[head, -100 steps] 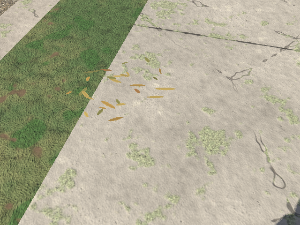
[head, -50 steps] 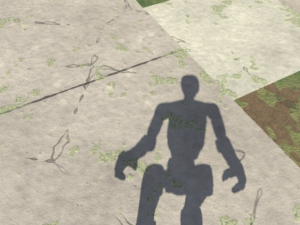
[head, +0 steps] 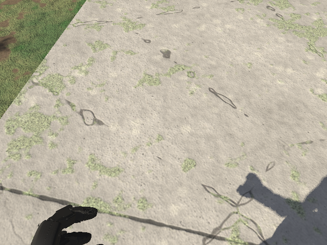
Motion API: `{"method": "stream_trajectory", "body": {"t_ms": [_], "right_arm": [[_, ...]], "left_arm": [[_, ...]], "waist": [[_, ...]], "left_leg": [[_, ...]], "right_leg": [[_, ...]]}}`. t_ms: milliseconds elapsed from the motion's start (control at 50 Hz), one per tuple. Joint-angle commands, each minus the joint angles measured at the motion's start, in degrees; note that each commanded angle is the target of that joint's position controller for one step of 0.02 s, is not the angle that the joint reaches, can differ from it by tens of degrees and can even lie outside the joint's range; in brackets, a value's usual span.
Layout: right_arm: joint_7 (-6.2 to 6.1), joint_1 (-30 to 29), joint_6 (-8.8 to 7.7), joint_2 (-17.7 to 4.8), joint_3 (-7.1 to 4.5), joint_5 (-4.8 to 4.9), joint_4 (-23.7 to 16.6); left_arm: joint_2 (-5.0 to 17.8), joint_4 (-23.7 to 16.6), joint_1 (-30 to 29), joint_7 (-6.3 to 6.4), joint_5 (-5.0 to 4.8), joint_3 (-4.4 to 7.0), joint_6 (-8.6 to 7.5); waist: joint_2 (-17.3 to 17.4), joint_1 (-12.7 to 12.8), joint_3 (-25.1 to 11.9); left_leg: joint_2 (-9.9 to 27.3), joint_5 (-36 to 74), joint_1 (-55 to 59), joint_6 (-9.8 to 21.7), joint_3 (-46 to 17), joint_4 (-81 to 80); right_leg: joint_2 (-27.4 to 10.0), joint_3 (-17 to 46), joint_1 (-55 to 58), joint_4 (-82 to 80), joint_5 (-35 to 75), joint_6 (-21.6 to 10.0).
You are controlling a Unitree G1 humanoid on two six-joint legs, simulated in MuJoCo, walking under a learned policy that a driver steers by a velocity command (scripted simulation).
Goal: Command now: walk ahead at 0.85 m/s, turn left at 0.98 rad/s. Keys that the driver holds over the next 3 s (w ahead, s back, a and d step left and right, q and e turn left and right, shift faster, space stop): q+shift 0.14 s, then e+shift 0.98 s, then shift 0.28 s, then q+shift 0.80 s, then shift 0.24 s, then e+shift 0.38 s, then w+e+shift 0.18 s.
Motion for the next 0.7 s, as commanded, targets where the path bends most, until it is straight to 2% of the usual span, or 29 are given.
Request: {"method": "stream_trajectory", "body": {"t_ms": [20, 60, 80, 100, 120, 140, 160, 180, 200, 220, 240, 260, 280, 300, 320, 360, 400, 420, 460, 480, 500, 520, 540, 560, 580, 600, 620, 640, 700], "right_arm": [[0.05, -2.60, -1.01, -10.33, -2.94, 0.58, -4.13], [-0.56, -1.47, -0.37, -10.81, -3.22, 0.62, -3.68], [-0.89, -2.11, -0.29, -11.77, -3.49, 0.41, -3.90], [-0.97, -4.90, -0.44, -12.94, -3.80, 0.36, -4.78], [-1.51, -7.74, -0.04, -4.89, -1.66, 3.59, -6.68], [-1.73, -6.46, 0.45, 2.40, 1.05, 0.14, -8.26], [-1.64, 4.63, 0.14, -0.15, 0.97, 0.81, -9.19], [-1.55, 6.43, 0.48, -5.53, 0.19, 2.71, -8.99], [-1.84, -0.59, 1.38, -7.46, -0.12, 3.10, -9.32], [-2.02, -5.09, 2.31, -6.96, -0.08, 2.43, -9.65], [-2.05, -6.82, 2.78, -5.66, 0.20, 1.46, -10.03], [-1.91, -8.11, 2.82, -4.50, 0.58, 0.74, -10.87], [-1.77, -8.61, 2.51, -2.94, 1.15, 0.11, -11.53], [-1.87, -10.00, 1.92, -1.31, 1.90, -0.48, -11.99], [-2.09, -11.80, 1.30, -0.28, 2.48, -0.84, -12.45], [-2.19, -13.54, 0.88, -0.83, 2.75, -0.24, -12.29], [-2.14, -15.99, 1.54, -3.22, 2.26, 0.47, -12.80], [-2.13, -17.63, 1.92, -4.05, 2.00, 0.49, -13.40], [-2.04, -18.90, 2.24, -5.09, 1.28, 0.11, -14.25], [-2.02, -18.32, 2.17, -5.54, 0.83, -0.21, -14.31], [-2.36, -16.72, 2.19, -7.40, 0.07, -0.84, -14.41], [-3.20, -14.83, 2.78, -10.69, -0.71, -1.73, -15.07], [-2.74, -16.10, 3.37, -10.61, -0.96, -3.08, -15.00], [-2.63, -19.19, 3.15, -7.60, -0.41, -2.52, -15.99], [-2.57, -22.24, 2.83, -4.57, 0.24, -1.83, -16.06], [-2.59, -24.93, 2.65, -3.42, 0.50, -1.41, -16.41], [-2.66, -26.51, 2.47, -3.17, 0.51, -1.16, -16.25], [-2.91, -26.75, 2.33, -3.30, 0.38, -1.36, -16.01], [-3.76, -23.98, 2.49, -3.86, -0.39, -1.52, -14.11]], "left_arm": [[4.10, -4.01, -3.96, -0.05, -0.91, 0.78, -0.59], [5.69, -4.08, -2.53, 0.76, -0.70, 1.23, -1.26], [7.82, -3.29, 0.95, 1.47, -0.65, 2.02, -1.56], [10.21, -1.73, 7.78, 2.14, -1.06, 2.98, -2.06], [12.92, -1.40, 15.67, 2.74, -4.38, 5.63, -4.00], [14.43, 0.65, 23.53, 2.95, -3.73, 5.24, -4.15], [15.34, -0.71, 24.59, 2.03, -0.37, 5.08, -3.55], [16.26, -0.53, 19.75, 1.57, -0.92, 6.35, -2.72], [11.19, -1.39, 14.79, 1.80, -1.13, 5.63, -2.09], [7.69, -1.20, 10.86, 1.50, -1.31, 4.21, -1.79], [6.95, -0.32, 9.47, 0.89, -1.77, 3.38, -2.09], [7.46, 1.15, 9.15, 0.44, -2.22, 3.54, -2.47], [7.52, 2.34, 8.34, 0.05, -2.64, 3.64, -2.82], [8.02, 3.03, 7.43, -0.14, -3.02, 3.95, -2.92], [9.64, 3.47, 7.21, 0.04, -3.11, 4.63, -2.62], [13.29, 4.18, 8.30, 0.78, -3.47, 6.11, -1.38], [14.56, 3.92, 8.80, 1.35, -4.27, 6.76, -0.24], [14.64, 3.71, 9.02, 1.59, -4.70, 6.92, 0.31], [14.02, 3.07, 8.38, 2.15, -5.24, 7.02, 1.28], [12.83, 2.70, 8.07, 2.38, -5.35, 6.85, 1.66], [10.16, 2.56, 9.45, 2.36, -5.05, 6.27, 1.81], [5.48, 2.42, 13.28, 2.00, -3.87, 5.13, 1.96], [7.44, 1.06, 17.48, 1.97, -4.32, 5.52, 1.96], [11.67, 1.80, 17.33, 2.27, -4.62, 6.76, 2.52], [13.59, 2.80, 17.63, 2.73, -4.99, 7.76, 3.54], [13.43, 3.84, 18.86, 3.38, -4.66, 8.20, 4.74], [12.76, 3.76, 19.46, 3.58, -4.26, 8.31, 5.62], [11.61, 3.13, 19.04, 3.55, -4.14, 8.16, 6.03], [7.97, 0.19, 14.14, 2.82, -4.26, 7.05, 6.04]], "waist": [[1.03, 0.53, 1.32], [2.14, 0.58, -1.13], [3.23, 2.24, -3.89], [4.03, 6.55, -7.20], [1.47, 12.75, -16.61], [-8.16, 12.55, -23.49], [-20.78, 7.51, -31.97], [-20.23, 6.32, -32.31], [-11.86, 7.42, -24.15], [-5.26, 6.44, -15.90], [-2.06, 4.96, -9.94], [-1.62, 3.84, -6.58], [-2.15, 2.36, -5.46], [-2.68, 2.04, -5.51], [-3.49, 2.48, -6.69], [-6.32, 3.18, -10.58], [-6.56, 3.19, -11.30], [-6.45, 3.27, -10.83], [-6.96, 2.22, -9.53], [-6.84, 1.38, -8.87], [-4.49, 1.24, -8.89], [7.71, 2.84, -12.02], [15.99, 5.17, -14.41], [12.99, 5.24, -11.02], [10.33, 5.99, -7.69], [8.54, 7.10, -6.69], [8.61, 7.62, -5.63], [8.21, 7.73, -5.07], [7.10, 5.69, -6.11]], "left_leg": [[10.28, 38.02, -12.82, 3.25, -10.76, -3.99], [9.72, 47.05, -7.88, -0.43, -12.09, 3.30], [9.29, 51.01, -6.27, -2.56, -13.50, 9.06], [8.50, 50.14, -6.88, -4.50, -14.11, 18.50], [7.96, 33.93, -12.89, -7.56, -15.52, 32.57], [2.90, -19.56, -25.18, -9.41, -7.88, 48.86], [1.88, -26.28, -32.57, -11.72, -6.54, 64.32], [5.77, -18.52, -37.16, -13.84, -6.19, 72.32], [8.87, -12.69, -39.15, -14.80, -1.57, 69.87], [10.42, -9.86, -38.11, -15.03, 0.91, 67.92], [11.36, -9.68, -35.39, -14.76, 0.91, 64.89], [12.57, -10.04, -32.77, -13.94, 1.02, 58.82], [14.06, -9.96, -30.49, -13.22, 2.04, 50.19], [13.92, -9.54, -27.52, -13.22, 4.27, 41.08], [12.82, -7.67, -24.42, -13.72, 5.82, 34.02], [10.90, 1.46, -19.46, -14.10, 5.49, 26.20], [9.90, 6.04, -17.24, -13.64, 4.32, 21.62], [9.54, 7.31, -16.15, -13.18, 3.79, 19.21], [9.31, 11.27, -11.86, -11.87, 3.09, 11.96], [10.10, 14.64, -7.86, -10.67, 3.15, 7.27], [15.41, 17.01, -2.71, -8.05, 0.57, 3.66], [29.94, 27.71, 4.75, -2.65, -10.81, 2.88], [39.32, 25.41, 1.18, 5.16, -21.13, -0.96], [36.37, 17.04, -2.09, 6.65, -19.70, -3.37], [32.04, 11.41, -5.00, 4.15, -13.36, -3.99], [29.22, 10.71, -6.91, 2.20, -8.77, -3.99], [28.17, 14.06, -9.24, 1.89, -4.81, -3.99], [27.27, 16.67, -11.06, 1.72, -1.12, -4.31], [27.73, 20.87, -7.55, 2.54, 4.11, -3.72]], "right_leg": [[7.12, -6.71, 16.36, -10.97, 10.63, -1.33], [10.28, -5.59, 21.96, -17.50, 9.91, -2.45], [12.01, -4.67, 27.26, -19.40, 8.69, -2.74], [11.01, -2.94, 34.91, -21.65, 10.87, -3.20], [4.08, 3.30, 51.95, -21.71, 17.71, -5.29], [-9.53, 11.83, 67.13, -10.94, 40.66, -6.91], [-20.22, 30.10, 73.04, -12.52, 56.91, -14.50], [-21.52, 38.16, 69.55, -18.00, 34.97, -21.04], [-15.18, 30.48, 60.49, -22.73, 21.10, -19.59], [-10.94, 23.01, 49.89, -24.74, 19.49, -17.85], [-8.55, 18.95, 40.06, -26.61, 24.81, -18.08], [-6.40, 15.45, 33.71, -28.14, 28.19, -17.78], [-4.09, 11.61, 30.64, -28.64, 31.28, -16.90], [-1.84, 8.21, 28.12, -28.85, 36.79, -16.40], [-0.76, 6.51, 27.19, -28.80, 41.56, -16.86], [-0.87, 6.75, 28.14, -28.01, 40.60, -17.67], [-1.61, 9.26, 27.63, -27.68, 31.10, -16.93], [-1.30, 10.75, 26.76, -27.38, 24.90, -15.96], [0.59, 13.73, 23.98, -25.84, 11.59, -13.14], [2.42, 14.40, 21.47, -23.88, 5.06, -11.14], [5.27, 13.30, 17.28, -18.76, -5.01, -8.31], [11.27, 5.92, 10.05, -2.79, -27.76, -4.79], [11.73, 0.28, 4.67, 8.37, -33.45, -2.99], [8.27, -0.16, 3.10, 15.99, -29.25, -1.44], [7.05, -0.57, 2.21, 19.81, -25.11, -0.28], [6.18, -1.10, 2.54, 22.76, -22.34, 0.93], [5.69, -1.68, 3.17, 25.46, -19.85, 2.18], [5.28, -2.55, 4.23, 26.39, -17.72, 2.88], [3.62, -4.09, 4.01, 18.78, -13.94, 3.57]]}}
Next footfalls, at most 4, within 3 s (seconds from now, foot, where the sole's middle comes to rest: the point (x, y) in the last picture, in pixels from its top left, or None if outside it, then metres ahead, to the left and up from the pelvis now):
0.14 right None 0.35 -0.16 -0.77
0.50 left None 0.39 0.08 -0.77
0.90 right None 0.33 -0.20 -0.77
1.38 left None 0.46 -0.02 -0.77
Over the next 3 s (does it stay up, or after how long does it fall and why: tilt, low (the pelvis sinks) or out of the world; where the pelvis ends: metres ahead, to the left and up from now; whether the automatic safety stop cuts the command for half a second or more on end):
stays up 0.44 -0.05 0.01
